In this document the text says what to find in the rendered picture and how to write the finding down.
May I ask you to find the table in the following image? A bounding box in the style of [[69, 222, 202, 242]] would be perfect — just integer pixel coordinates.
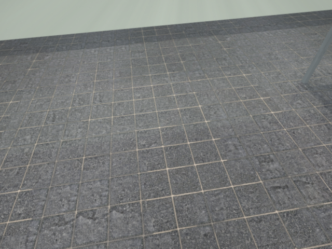
[[302, 26, 332, 84]]

